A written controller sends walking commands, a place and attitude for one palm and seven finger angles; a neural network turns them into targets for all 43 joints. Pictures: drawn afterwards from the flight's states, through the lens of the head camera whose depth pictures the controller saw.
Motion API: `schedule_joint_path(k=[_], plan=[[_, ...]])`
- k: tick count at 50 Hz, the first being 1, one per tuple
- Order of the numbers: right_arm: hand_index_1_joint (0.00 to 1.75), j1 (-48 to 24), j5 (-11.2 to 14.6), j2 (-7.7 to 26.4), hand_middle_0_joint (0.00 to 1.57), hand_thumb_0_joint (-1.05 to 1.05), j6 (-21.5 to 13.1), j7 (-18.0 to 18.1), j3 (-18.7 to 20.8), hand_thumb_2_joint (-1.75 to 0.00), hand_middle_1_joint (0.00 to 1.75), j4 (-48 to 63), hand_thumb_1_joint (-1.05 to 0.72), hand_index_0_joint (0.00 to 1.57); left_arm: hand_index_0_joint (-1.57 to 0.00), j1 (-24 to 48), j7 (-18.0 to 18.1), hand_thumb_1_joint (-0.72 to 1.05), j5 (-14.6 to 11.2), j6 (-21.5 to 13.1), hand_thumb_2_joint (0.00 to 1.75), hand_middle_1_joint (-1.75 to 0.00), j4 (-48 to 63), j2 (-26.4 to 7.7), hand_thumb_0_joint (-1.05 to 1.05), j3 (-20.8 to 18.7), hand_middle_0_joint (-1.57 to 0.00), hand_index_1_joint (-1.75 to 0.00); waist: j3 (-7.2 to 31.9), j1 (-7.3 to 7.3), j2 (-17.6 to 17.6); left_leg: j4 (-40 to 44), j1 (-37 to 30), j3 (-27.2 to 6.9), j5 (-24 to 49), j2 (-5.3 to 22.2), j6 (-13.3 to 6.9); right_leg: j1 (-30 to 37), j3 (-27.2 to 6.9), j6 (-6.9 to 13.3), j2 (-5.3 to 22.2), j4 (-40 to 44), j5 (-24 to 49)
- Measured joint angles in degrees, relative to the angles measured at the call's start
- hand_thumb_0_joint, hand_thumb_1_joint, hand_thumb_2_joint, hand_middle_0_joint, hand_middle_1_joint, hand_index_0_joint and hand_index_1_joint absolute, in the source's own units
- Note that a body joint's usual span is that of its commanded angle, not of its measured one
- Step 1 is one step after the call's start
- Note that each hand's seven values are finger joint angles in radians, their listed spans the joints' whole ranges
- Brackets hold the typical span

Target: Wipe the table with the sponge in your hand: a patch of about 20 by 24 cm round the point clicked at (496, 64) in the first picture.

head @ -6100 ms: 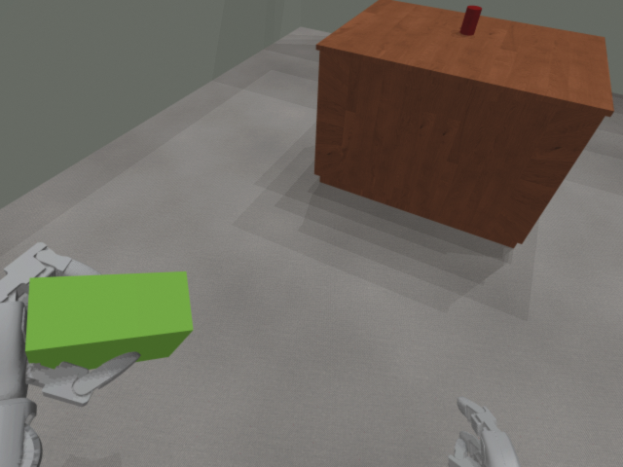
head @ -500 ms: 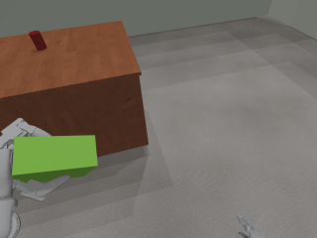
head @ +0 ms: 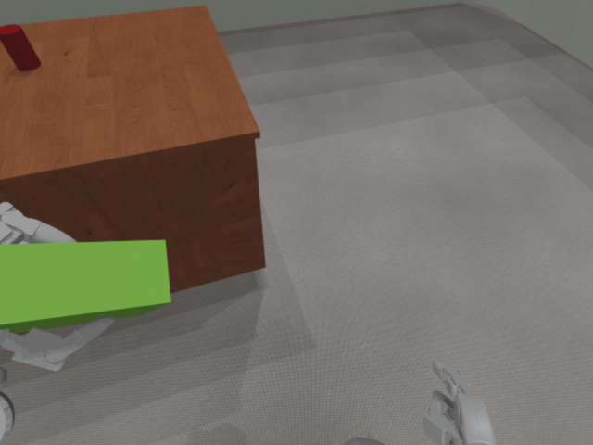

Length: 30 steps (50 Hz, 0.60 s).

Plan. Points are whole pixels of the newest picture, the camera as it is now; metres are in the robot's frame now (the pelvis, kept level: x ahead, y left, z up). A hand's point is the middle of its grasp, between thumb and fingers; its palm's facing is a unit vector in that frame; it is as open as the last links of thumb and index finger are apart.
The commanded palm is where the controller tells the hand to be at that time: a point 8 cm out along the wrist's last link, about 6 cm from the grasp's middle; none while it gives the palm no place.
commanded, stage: take the last steps up to it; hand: left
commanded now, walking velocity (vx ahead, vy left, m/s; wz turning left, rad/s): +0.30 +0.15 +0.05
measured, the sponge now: (109, 285) +0.25 +0.20 +0.15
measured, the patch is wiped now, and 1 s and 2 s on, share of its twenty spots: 0.00 0.00 0.00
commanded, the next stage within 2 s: come to a stop and stand still in 1.28 s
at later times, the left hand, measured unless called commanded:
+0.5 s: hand (40, 194) +0.34 +0.30 +0.18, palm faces +0.39 -0.80 -0.45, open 10.2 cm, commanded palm +0.28 +0.35 +0.19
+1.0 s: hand (42, 137) +0.44 +0.35 +0.17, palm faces +0.41 -0.79 -0.45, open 10.2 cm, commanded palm +0.38 +0.39 +0.19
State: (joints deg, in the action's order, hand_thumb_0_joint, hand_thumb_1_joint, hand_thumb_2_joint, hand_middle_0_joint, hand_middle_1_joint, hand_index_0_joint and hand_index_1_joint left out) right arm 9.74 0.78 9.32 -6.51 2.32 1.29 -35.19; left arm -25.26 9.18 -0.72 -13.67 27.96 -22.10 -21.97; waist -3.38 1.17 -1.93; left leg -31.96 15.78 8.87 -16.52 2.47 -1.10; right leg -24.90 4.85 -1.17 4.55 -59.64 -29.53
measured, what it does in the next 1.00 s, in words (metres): walks ahead: right foot, then left foot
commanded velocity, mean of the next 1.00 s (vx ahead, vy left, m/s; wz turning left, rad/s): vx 0.28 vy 0.15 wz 0.02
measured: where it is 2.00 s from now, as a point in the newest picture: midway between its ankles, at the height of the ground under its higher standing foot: (236, 404)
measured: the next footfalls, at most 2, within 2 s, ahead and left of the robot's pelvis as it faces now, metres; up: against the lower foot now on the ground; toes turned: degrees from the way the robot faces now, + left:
right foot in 0.12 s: +0.10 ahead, -0.09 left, +0.00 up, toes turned -10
left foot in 0.48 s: +0.22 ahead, +0.20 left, +0.00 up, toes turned +10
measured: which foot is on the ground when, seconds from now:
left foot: down 0.00-0.14, up 0.16-0.46, down 0.48-0.80, up 0.82-1.00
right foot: up 0.00-0.10, down 0.12-0.48, up 0.50-0.76, down 0.78-1.00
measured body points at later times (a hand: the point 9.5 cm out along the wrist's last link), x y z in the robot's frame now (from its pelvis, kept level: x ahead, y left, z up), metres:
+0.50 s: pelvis +0.13 +0.07 -0.01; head +0.16 +0.08 +0.44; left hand +0.31 +0.34 +0.20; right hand +0.30 -0.20 -0.08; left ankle +0.19 +0.19 -0.73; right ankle +0.07 -0.08 -0.72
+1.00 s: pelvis +0.23 +0.11 +0.01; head +0.26 +0.10 +0.46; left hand +0.41 +0.39 +0.19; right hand +0.39 -0.13 -0.10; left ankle +0.24 +0.25 -0.68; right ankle +0.21 +0.00 -0.73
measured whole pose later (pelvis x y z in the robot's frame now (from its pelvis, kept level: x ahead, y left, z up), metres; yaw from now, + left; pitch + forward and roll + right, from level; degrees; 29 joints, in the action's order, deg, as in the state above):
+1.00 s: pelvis +0.23 +0.11 +0.01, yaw +2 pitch +1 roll +2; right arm 11.2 0.0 13.1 -4.1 1.9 0.8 -38.0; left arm -26.7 8.3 0.0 -14.6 25.8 -18.8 -20.2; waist -3.5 0.0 -0.4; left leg -51.9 27.1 4.3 -20.3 3.7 0.7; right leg -13.0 9.3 0.5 6.0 -30.9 -18.2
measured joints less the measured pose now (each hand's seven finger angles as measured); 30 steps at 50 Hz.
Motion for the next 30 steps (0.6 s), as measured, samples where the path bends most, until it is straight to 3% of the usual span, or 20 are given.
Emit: schedule_joint_path(k=[3, 6, 7, 9, 11, 13, 15, 17, 23, 25, 27, 30], plan=[[0.3, 0.9, -0.1, -1.2, 0.2, 0.02, -1.0, -0.5, -1.4, -0.9, 0.3, 0.1, -0.91, 0.2, -0.74, -3.1, -0.5, -0.5, -0.3, -0.4, 0.99, -1.35, 2.5, -0.2, -0.01, 0.4, -0.72, -1.34, 0.4, 0.12, 1.3, 1.0, -1.4, 0.0, -0.7, 0.5, 0.4, 0.1, 2.8, -0.2, -0.3, 9.1, 4.0], [0.3, 2.5, -0.1, -1.3, 0.2, 0.01, -1.1, -0.3, -2.2, -0.9, 0.3, 0.1, -0.91, 0.2, -0.74, -4.8, -0.9, -0.5, -0.2, -1.0, 0.99, -1.35, 3.4, -1.6, -0.01, 0.4, -0.72, -1.34, 0.7, -0.12, 2.9, -2.2, -1.5, -0.8, -3.7, 0.8, 1.1, 4.8, 5.0, 0.3, -1.3, 23.0, 9.4], [0.3, 2.7, -0.1, -1.0, 0.2, 0.01, -0.8, -0.3, -2.2, -0.9, 0.3, -0.1, -0.9, 0.2, -0.74, -4.5, -1.1, -0.5, 0.0, -1.2, 0.99, -1.35, 3.2, -1.9, -0.01, 0.4, -0.72, -1.34, 0.6, -0.24, 3.7, -5.6, -0.3, -1.2, -5.3, 1.1, 0.8, 5.5, 5.6, 1.9, -1.5, 24.3, 12.5], [0.3, 1.9, -0.1, 0.1, 0.2, 0.01, 0.6, -0.4, -1.7, -0.9, 0.3, -2.1, -0.9, 0.2, -0.74, -2.8, -1.6, -0.5, 0.1, -1.5, 0.99, -1.35, 1.2, -1.3, -0.01, 0.7, -0.72, -1.34, 0.1, -0.8, 4.9, -18.5, 4.1, -3.8, -8.9, 0.5, 0.7, 5.8, 6.3, 3.8, -1.4, 21.9, 11.5], [0.3, 1.3, -0.2, 1.1, 0.2, 0.02, 1.9, -0.8, -1.3, -0.9, 0.3, -3.9, -0.91, 0.2, -0.74, -1.7, -1.9, -0.5, -0.3, -1.6, 0.99, -1.35, -1.2, 0.1, -0.01, 0.7, -0.72, -1.34, -0.2, -1.46, 4.6, -30.8, 8.9, -5.5, -8.3, -0.8, 1.4, 7.2, 5.9, 3.9, -0.7, 22.3, 10.1], [0.3, 1.0, -0.3, 2.2, 0.2, 0.02, 2.8, -0.9, -1.0, -0.9, 0.3, -4.4, -0.91, 0.2, -0.74, -1.6, -1.8, -0.5, -0.2, -1.6, 0.99, -1.35, -2.8, 1.5, -0.01, 0.4, -0.72, -1.34, -0.3, -1.53, 4.2, -36.4, 12.8, -6.1, -6.0, -0.4, 2.0, 9.2, 5.6, 2.9, -0.2, 24.8, 10.5], [0.3, 1.1, -0.4, 3.0, 0.2, 0.02, 3.1, -0.9, -0.6, -0.9, 0.3, -4.0, -0.91, 0.2, -0.74, -2.1, -1.5, -0.5, 0.2, -1.6, 0.99, -1.35, -3.1, 2.5, -0.01, 0.6, -0.72, -1.34, -0.5, -1.32, 3.3, -34.3, 15.1, -5.9, -3.9, 0.8, 2.2, 10.8, 5.5, 2.3, 0.5, 27.5, 11.3], [0.3, 1.2, -0.6, 3.6, 0.2, 0.02, 3.1, -0.8, -0.2, -0.9, 0.3, -3.0, -0.91, 0.2, -0.74, -2.8, -1.2, -0.5, 0.5, -1.5, 0.99, -1.35, -1.8, 2.8, -0.01, 1.0, -0.72, -1.34, -1.1, -1.15, 2.0, -26.0, 14.9, -4.9, -2.1, 2.2, 2.0, 12.2, 5.3, 1.7, 1.5, 29.2, 11.6], [0.3, 2.0, -0.9, 5.3, 0.2, 0.02, 1.8, 0.2, 1.6, -0.9, 0.3, 0.6, -0.91, 0.2, -0.74, -4.3, -0.1, -0.5, 1.0, -1.7, 1.0, -1.35, 4.7, 1.1, -0.01, 1.6, -0.72, -1.34, -1.9, -1.33, -0.4, -1.1, 6.0, -0.8, 3.2, 2.0, 1.2, 14.6, 3.8, -1.7, 4.0, 27.0, 8.0], [0.3, 1.5, -0.5, 4.9, 0.2, 0.02, 1.3, 0.7, 2.5, -0.9, 0.3, 1.5, -0.91, 0.2, -0.74, -2.8, 0.2, -0.5, 0.8, -2.3, 1.0, -1.35, 5.3, -0.5, -0.01, 0.3, -0.72, -1.34, -1.8, -1.18, -0.8, -0.6, 4.8, -0.2, 5.9, 1.3, 0.4, 12.2, 1.9, -1.3, 4.6, 18.9, 3.8], [0.3, 0.1, -0.3, 3.1, 0.2, 0.02, 1.0, 1.0, 2.6, -0.9, 0.3, 1.2, -0.91, 0.2, -0.74, 0.2, 0.3, -0.5, 0.6, -2.7, 1.0, -1.35, 2.8, -2.0, -0.01, -0.9, -0.72, -1.34, -1.9, -0.88, -1.3, -4.0, 5.4, 0.2, 3.1, 1.0, -0.1, 7.3, -1.1, -0.3, 3.0, 5.5, -1.9], [0.3, -0.8, 0.2, 0.3, 0.2, 0.02, 0.2, 0.3, 1.1, -0.9, 0.3, 0.5, -0.91, 0.2, -0.74, 1.7, -0.1, -0.5, -0.1, -1.7, 1.0, -1.35, 0.4, -2.5, -0.01, -2.3, -0.72, -1.34, -0.5, -0.02, -0.9, -3.2, 4.8, 0.3, 1.6, 1.1, -0.6, 0.6, -0.8, -0.3, 0.8, -5.3, -2.0]])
